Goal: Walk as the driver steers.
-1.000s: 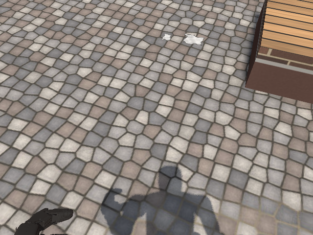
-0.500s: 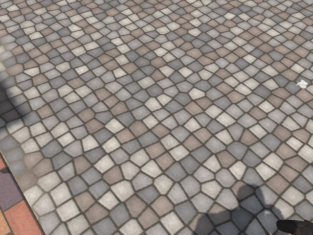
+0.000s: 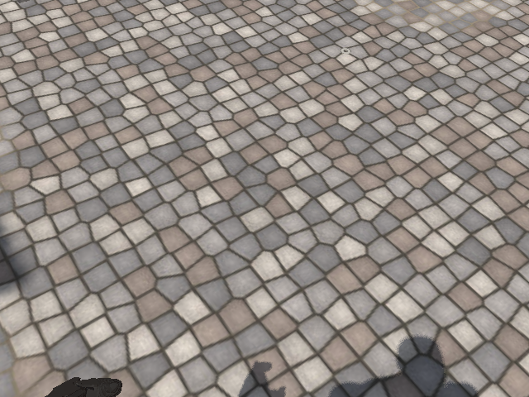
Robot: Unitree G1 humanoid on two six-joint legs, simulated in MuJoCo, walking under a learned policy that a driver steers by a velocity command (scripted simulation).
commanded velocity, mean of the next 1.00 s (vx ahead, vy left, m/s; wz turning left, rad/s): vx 0.50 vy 0.00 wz -0.46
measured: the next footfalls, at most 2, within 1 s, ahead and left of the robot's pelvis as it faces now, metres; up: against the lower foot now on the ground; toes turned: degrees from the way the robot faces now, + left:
right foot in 0.08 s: +0.23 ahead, -0.13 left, +0.00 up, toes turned -2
left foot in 0.58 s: +0.53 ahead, +0.03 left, +0.00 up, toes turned -23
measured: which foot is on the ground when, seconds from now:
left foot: down 0.00-0.10, up 0.12-0.56, down 0.58-1.00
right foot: up 0.00-0.06, down 0.08-0.58, up 0.60-1.00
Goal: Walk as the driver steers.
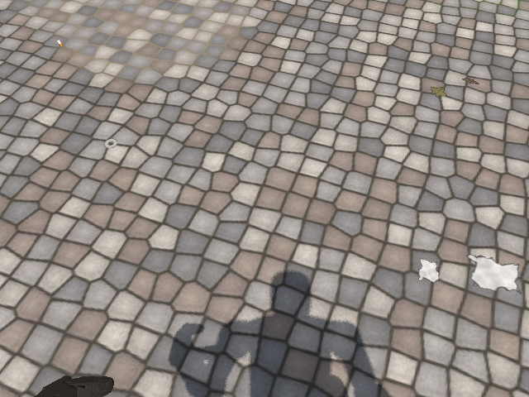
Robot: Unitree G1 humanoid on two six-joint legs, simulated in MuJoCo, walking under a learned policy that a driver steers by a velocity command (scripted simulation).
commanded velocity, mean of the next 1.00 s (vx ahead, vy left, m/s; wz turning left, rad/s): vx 0.50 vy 0.00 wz -0.26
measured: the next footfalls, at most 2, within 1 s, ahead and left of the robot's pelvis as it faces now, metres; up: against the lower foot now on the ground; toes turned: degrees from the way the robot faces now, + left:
right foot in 0.08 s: +0.22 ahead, -0.12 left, +0.00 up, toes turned -6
left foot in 0.58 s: +0.55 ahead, +0.05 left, +0.00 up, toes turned -13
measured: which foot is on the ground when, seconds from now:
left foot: down 0.00-0.08, up 0.10-0.56, down 0.58-1.00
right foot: up 0.00-0.06, down 0.08-0.60, up 0.62-1.00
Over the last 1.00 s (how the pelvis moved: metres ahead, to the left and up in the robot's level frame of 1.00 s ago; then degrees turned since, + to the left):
0.55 -0.11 0.00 -33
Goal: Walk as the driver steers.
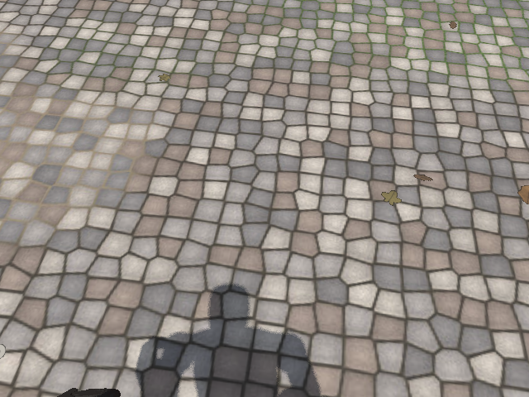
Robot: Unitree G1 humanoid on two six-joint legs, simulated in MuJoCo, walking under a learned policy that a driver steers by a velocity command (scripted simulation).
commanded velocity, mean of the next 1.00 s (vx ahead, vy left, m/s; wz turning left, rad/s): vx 0.41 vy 0.00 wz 0.25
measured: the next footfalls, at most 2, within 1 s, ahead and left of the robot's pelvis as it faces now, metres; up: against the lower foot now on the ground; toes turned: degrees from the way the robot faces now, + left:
right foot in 0.12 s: +0.25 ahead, -0.14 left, +0.00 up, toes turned +0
left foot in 0.66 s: +0.49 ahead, +0.15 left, +0.00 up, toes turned +21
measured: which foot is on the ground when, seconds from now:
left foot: down 0.00-0.14, up 0.16-0.64, down 0.66-1.00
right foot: up 0.00-0.10, down 0.12-0.66, up 0.68-1.00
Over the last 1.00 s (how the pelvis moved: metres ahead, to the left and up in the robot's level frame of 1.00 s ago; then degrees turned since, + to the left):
0.57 -0.06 0.01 -13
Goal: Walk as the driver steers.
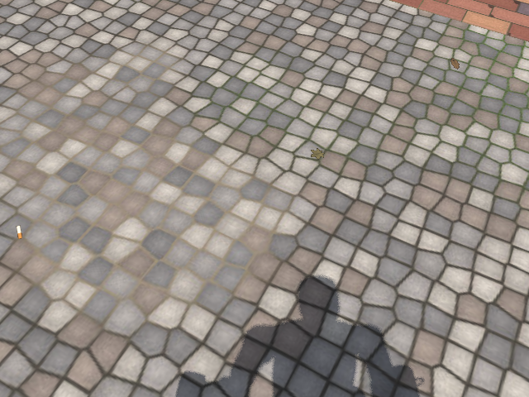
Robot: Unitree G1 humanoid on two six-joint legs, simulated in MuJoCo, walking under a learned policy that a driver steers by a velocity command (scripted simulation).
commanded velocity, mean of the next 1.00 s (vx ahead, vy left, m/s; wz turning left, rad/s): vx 0.03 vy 0.00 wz -0.52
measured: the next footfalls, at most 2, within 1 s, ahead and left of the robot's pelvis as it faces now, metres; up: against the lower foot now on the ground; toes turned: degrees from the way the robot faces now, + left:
right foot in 0.16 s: +0.15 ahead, -0.13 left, +0.00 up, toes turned -7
left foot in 0.58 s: +0.19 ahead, +0.09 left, +0.00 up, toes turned -25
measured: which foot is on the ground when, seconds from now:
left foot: down 0.00-0.18, up 0.20-0.56, down 0.58-1.00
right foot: up 0.00-0.14, down 0.16-0.58, up 0.60-1.00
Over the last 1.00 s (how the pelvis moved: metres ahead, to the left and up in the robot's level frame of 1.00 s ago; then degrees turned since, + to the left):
0.49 0.07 0.00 17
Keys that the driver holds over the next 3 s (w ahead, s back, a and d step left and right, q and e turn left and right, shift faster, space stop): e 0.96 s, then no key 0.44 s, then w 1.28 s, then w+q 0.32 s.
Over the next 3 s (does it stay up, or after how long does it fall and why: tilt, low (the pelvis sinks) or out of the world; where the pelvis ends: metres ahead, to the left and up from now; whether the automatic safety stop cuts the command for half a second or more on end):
stays up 0.65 -0.50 0.00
